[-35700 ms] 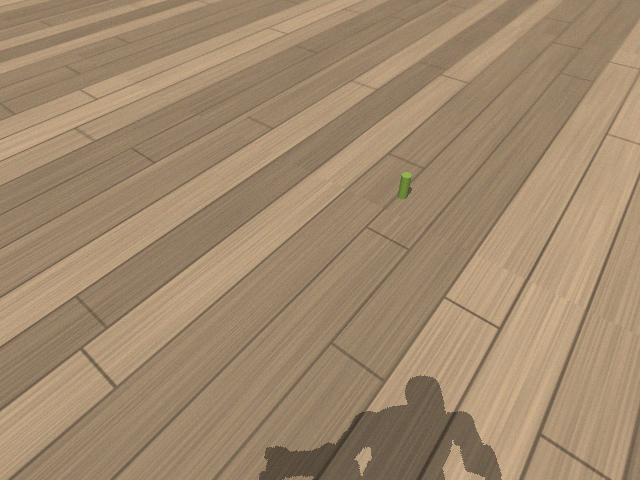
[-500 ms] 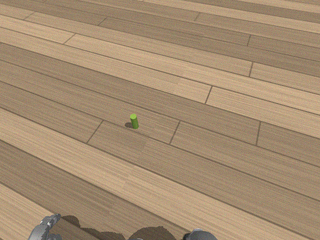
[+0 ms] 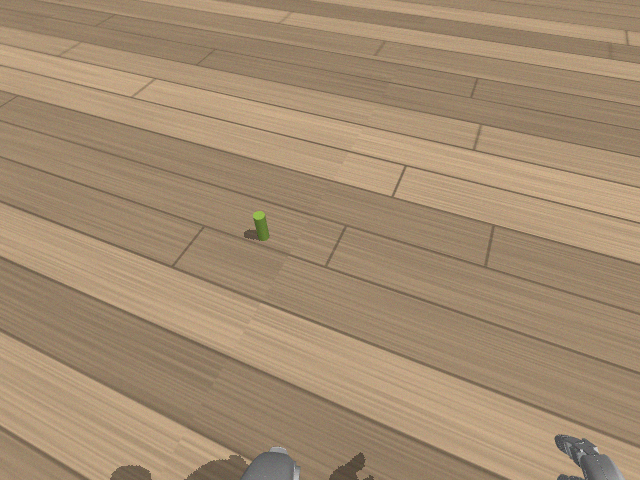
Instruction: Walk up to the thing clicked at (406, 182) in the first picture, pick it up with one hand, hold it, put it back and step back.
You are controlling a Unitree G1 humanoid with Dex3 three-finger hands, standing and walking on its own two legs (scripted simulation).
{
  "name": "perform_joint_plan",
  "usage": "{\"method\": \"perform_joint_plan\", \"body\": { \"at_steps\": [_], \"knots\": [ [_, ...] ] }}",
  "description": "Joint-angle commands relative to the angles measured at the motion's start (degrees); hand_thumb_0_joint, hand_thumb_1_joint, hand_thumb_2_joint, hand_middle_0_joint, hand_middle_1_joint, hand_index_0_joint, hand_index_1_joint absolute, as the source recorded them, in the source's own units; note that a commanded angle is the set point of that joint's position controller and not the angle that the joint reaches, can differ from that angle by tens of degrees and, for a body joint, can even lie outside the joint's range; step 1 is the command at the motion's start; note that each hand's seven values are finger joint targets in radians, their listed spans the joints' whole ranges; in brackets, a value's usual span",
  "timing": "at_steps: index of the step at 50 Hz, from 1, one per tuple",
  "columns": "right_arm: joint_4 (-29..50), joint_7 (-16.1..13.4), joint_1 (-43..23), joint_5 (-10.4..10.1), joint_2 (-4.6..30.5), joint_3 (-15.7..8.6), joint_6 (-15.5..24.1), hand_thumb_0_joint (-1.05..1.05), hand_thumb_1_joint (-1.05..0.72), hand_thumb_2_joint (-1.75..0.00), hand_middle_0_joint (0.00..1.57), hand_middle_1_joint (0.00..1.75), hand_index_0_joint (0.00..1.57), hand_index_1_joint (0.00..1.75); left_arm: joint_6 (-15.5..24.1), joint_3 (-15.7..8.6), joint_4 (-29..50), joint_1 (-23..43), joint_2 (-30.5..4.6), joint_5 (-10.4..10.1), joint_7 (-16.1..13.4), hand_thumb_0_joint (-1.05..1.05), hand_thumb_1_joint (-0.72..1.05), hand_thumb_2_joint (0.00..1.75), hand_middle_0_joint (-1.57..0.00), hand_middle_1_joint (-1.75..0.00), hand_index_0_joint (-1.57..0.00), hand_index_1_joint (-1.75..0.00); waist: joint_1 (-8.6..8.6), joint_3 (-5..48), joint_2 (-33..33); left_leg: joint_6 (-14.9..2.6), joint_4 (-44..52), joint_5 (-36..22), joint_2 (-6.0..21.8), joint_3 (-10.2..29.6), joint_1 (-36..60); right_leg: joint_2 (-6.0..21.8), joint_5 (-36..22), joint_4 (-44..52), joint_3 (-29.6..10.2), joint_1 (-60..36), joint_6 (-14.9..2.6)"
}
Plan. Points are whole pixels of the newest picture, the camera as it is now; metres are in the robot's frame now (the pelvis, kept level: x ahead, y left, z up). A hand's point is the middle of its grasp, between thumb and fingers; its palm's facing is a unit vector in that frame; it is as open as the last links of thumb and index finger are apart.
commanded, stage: step back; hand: left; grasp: from above
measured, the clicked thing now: (261, 226) +1.06 +0.30 -0.69
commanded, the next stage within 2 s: stand in 1.10 s
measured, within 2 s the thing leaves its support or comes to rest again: neither
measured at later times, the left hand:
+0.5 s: hand out of the picture +0.01 +0.26 -0.13, palm faces +0.07 -0.92 -0.39, open 7.4 cm
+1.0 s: hand out of the picture +0.06 +0.28 -0.14, palm faces +0.11 -0.93 -0.34, open 7.4 cm
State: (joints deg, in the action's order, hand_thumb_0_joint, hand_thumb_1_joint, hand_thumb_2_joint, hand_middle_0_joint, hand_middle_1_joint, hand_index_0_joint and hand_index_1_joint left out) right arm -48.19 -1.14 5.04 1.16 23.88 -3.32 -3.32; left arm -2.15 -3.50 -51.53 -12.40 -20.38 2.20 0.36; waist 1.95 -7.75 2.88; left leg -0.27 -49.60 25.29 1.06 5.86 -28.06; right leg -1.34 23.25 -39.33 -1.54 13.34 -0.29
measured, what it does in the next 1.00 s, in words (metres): steps on the spot: left foot, then left foot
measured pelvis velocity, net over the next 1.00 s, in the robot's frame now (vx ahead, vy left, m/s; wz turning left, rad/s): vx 0.01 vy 0.02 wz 0.10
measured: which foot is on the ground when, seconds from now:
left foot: up 0.00-0.18, down 0.20-0.48, up 0.50-0.74, down 0.76-1.00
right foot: down 0.00-1.00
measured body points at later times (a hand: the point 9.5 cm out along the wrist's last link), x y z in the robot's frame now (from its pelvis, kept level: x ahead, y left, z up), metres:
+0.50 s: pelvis -0.05 -0.02 +0.01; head -0.05 -0.03 +0.46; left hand +0.01 +0.31 -0.10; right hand +0.03 -0.32 -0.12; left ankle -0.04 +0.13 -0.71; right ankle -0.01 -0.12 -0.72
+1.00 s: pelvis +0.01 +0.02 +0.02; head +0.03 +0.03 +0.46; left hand +0.05 +0.33 -0.12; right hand +0.13 -0.26 -0.11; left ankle +0.02 +0.14 -0.72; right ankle -0.01 -0.12 -0.72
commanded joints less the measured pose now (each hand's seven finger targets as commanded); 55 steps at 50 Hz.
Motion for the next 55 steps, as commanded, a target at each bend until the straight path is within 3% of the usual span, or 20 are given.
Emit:
{"method": "perform_joint_plan", "body": {
  "at_steps": [1,6,9,10,12,13,14,16,21,22,24,25,26,29,38,40,41,42,46,55],
  "knots": [
    [1.59,-0.21,1.7,-0.74,10.7,-2.81,1.64,0.0,-0.9,-0.9,0.2,0.3,0.2,0.3,2.95,-4.01,6.49,8.36,-16.51,0.3,-1.85,0.0,0.9,0.9,-0.2,-0.3,-0.2,-0.3,-2.57,1.64,-8.16,-0.26,-13.37,1.89,-4.82,3.78,2.17,15.38,-10.37,17.35,-14.01,9.91,-10.57],
    [0.87,0.7,1.51,0.14,7.88,-1.48,3.37,0.0,-0.9,-0.9,0.2,0.3,0.2,0.3,3.79,-4.61,4.26,1.61,-16.53,1.1,-1.42,0.0,0.9,0.9,-0.2,-0.3,-0.2,-0.3,1.56,4.73,-13.21,1.15,5.72,2.78,-2.57,-2.29,1.07,11.98,0.87,16.4,-11.76,-2.35,-9.17],
    [-1.91,1.04,6.88,0.74,7.25,-2.18,4.65,0.0,-0.9,-0.9,0.2,0.3,0.2,0.3,2.78,-4.36,4.82,4.2,-16.74,0.2,-0.85,0.0,0.9,0.9,-0.2,-0.3,-0.2,-0.3,-1.58,7.56,-14.08,0.3,27.61,-2.01,-2.13,-5.89,15.01,13.96,-0.24,12.26,-10.78,0.83,-8.73],
    [-3.18,0.78,8.18,1.07,7.89,-2.89,5.14,0.0,-0.9,-0.9,0.2,0.3,0.2,0.3,2.4,-3.19,4.54,2.63,-14.11,-0.01,-0.67,0.0,0.9,0.9,-0.2,-0.3,-0.2,-0.3,-1.77,8.6,-10.38,-0.14,31.9,-6.39,-2.8,-3.68,21.9,11.71,-3.29,6.74,-8.45,4.16,-6.67],
    [-2.45,0.52,6.28,2.0,13.31,-4.07,5.81,0.0,-0.9,-0.9,0.2,0.3,0.2,0.3,2.44,-1.31,4.37,0.64,-7.73,-1.4,-0.52,0.0,0.9,0.9,-0.2,-0.3,-0.2,-0.3,-0.64,8.65,6.96,-7.09,37.14,5.66,14.27,24.67,29.01,1.23,5.14,-8.14,2.24,21.3,-0.88],
    [-2.48,0.9,6.06,1.21,17.88,-4.63,5.64,0.0,-0.9,-0.9,0.2,0.3,0.2,0.3,2.63,-3.16,3.43,5.1,-14.2,-0.73,-0.94,0.0,0.9,0.9,-0.2,-0.3,-0.2,-0.3,-3.0,5.4,4.8,-13.7,38.09,17.88,18.63,28.56,15.23,4.44,10.18,-11.11,-1.42,15.6,-1.0],
    [-2.07,1.06,2.76,0.99,16.97,-4.54,5.62,0.0,-0.9,-0.9,0.2,0.3,0.2,0.3,3.07,-3.57,2.72,4.78,-16.17,-0.99,-0.5,0.0,0.9,0.9,-0.2,-0.3,-0.2,-0.3,-1.42,2.26,4.18,-14.46,38.38,19.93,18.62,26.29,8.29,5.42,9.02,-12.33,-1.97,10.15,-1.35],
    [-2.34,1.22,2.39,1.77,11.63,-2.88,5.89,0.0,-0.9,-0.9,0.2,0.3,0.2,0.3,3.46,-3.35,2.04,3.61,-13.23,-1.24,0.24,0.0,0.9,0.9,-0.2,-0.3,-0.2,-0.3,-0.84,1.76,4.18,-9.8,35.51,10.56,11.16,14.0,12.49,4.89,5.78,-5.34,-1.13,10.86,-1.72],
    [-2.87,1.83,2.28,0.39,9.39,-2.24,4.43,0.0,-0.9,-0.9,0.2,0.3,0.2,0.3,4.7,-3.29,-1.89,-1.13,-10.91,-0.68,-0.31,0.0,0.9,0.9,-0.2,-0.3,-0.2,-0.3,0.93,5.79,4.22,-5.5,26.29,3.24,6.58,5.08,6.33,-0.01,-5.23,13.51,4.95,-7.16,-1.42],
    [-2.39,1.75,2.38,0.16,8.08,-1.8,4.07,0.0,-0.9,-0.9,0.2,0.3,0.2,0.3,4.94,-3.75,-2.62,-2.47,-12.15,-0.21,-0.66,0.0,0.9,0.9,-0.2,-0.3,-0.2,-0.3,1.54,6.51,1.69,-4.37,21.75,4.53,4.37,2.68,2.17,0.6,-5.53,14.83,3.18,-11.98,-1.95],
    [-1.26,1.09,2.37,0.14,4.47,-0.85,3.94,0.0,-0.9,-0.9,0.2,0.3,0.2,0.3,5.4,-5.56,-2.6,-5.07,-19.69,0.73,-1.33,0.0,0.9,0.9,-0.2,-0.3,-0.2,-0.3,3.8,6.27,-13.25,-0.95,1.2,7.86,-5.77,-1.19,-8.41,20.09,20.08,29.22,-28.0,-11.47,-9.02],
    [-2.48,0.58,3.66,0.74,8.72,-2.24,3.69,0.0,-0.9,-0.9,0.2,0.3,0.2,0.3,5.38,-5.87,-0.83,0.04,-21.06,0.78,-1.18,0.0,0.9,0.9,-0.2,-0.3,-0.2,-0.3,1.87,1.3,-8.91,-0.36,-4.05,7.6,-1.51,2.24,-4.76,25.63,28.4,31.14,-32.54,-0.38,-12.53],
    [-3.64,0.66,6.68,0.63,10.33,-2.74,3.97,0.0,-0.9,-0.9,0.2,0.3,0.2,0.3,5.44,-5.81,0.3,2.91,-20.43,0.54,-1.07,0.0,0.9,0.9,-0.2,-0.3,-0.2,-0.3,0.36,-0.82,-8.42,-0.29,-4.7,5.79,0.02,2.43,-3.22,25.34,27.0,30.5,-31.49,2.18,-14.0],
    [-5.52,1.37,8.02,0.37,7.75,-2.05,4.43,0.0,-0.9,-0.9,0.2,0.3,0.2,0.3,6.44,-4.24,-0.19,3.18,-15.09,-0.24,-1.16,0.0,0.9,0.9,-0.2,-0.3,-0.2,-0.3,-0.64,0.57,-6.64,-0.42,-0.9,-1.5,0.06,3.48,0.06,16.41,8.49,26.98,-15.42,0.11,-8.97],
    [-7.67,1.01,9.42,0.75,6.51,-2.25,5.42,0.0,-0.9,-0.9,0.2,0.3,0.2,0.3,4.43,-2.35,0.05,5.98,-13.29,-1.07,-0.52,0.0,0.9,0.9,-0.2,-0.3,-0.2,-0.3,-2.65,7.02,-8.03,0.11,24.61,-15.68,-1.59,-6.83,19.35,12.33,-19.52,9.8,-1.81,3.99,-5.69],
    [-6.98,0.31,7.84,1.17,10.26,-2.62,5.95,0.0,-0.9,-0.9,0.2,0.3,0.2,0.3,4.03,-1.07,0.31,4.0,-9.78,-2.01,-0.43,0.0,0.9,0.9,-0.2,-0.3,-0.2,-0.3,-1.64,10.27,1.5,-3.59,27.71,-21.31,9.52,7.69,20.36,6.87,-15.57,2.73,1.79,5.3,-1.72],
    [-5.87,0.29,3.49,0.63,12.46,-2.41,6.01,0.0,-0.9,-0.9,0.2,0.3,0.2,0.3,3.4,-1.04,-1.05,3.08,-10.1,-2.75,-0.61,0.0,0.9,0.9,-0.2,-0.3,-0.2,-0.3,-0.03,10.3,4.07,-8.57,29.96,-15.39,14.41,14.26,15.11,2.54,-2.21,2.18,3.64,2.61,-0.47],
    [-5.7,0.53,1.07,0.31,13.53,-2.56,5.69,0.0,-0.9,-0.9,0.2,0.3,0.2,0.3,3.08,-1.47,-2.72,2.65,-11.58,-2.51,-0.8,0.0,0.9,0.9,-0.2,-0.3,-0.2,-0.3,0.08,9.3,4.45,-10.55,29.8,-11.21,15.03,13.34,9.34,3.23,3.69,3.04,2.63,-2.93,-1.03],
    [-6.69,0.49,-0.9,-0.35,8.49,-0.82,5.35,0.0,-0.9,-0.9,0.2,0.3,0.2,0.3,4.48,-1.46,-4.56,2.9,-13.46,-1.77,-1.03,0.0,0.9,0.9,-0.2,-0.3,-0.2,-0.3,-0.01,10.61,1.22,-2.49,22.66,-24.33,6.57,1.76,12.04,7.38,-16.96,13.22,-1.39,-6.62,-2.02],
    [-10.05,0.38,-0.98,-0.67,8.43,-0.05,5.56,0.0,-0.9,-0.9,0.2,0.3,0.2,0.3,4.26,0.43,-7.34,6.47,-10.92,-2.42,-1.24,0.0,0.9,0.9,-0.2,-0.3,-0.2,-0.3,-1.62,13.71,-0.97,-2.76,24.45,-38.54,7.19,0.63,21.04,8.04,-27.47,14.79,-0.5,-8.5,-0.63]
  ]
}}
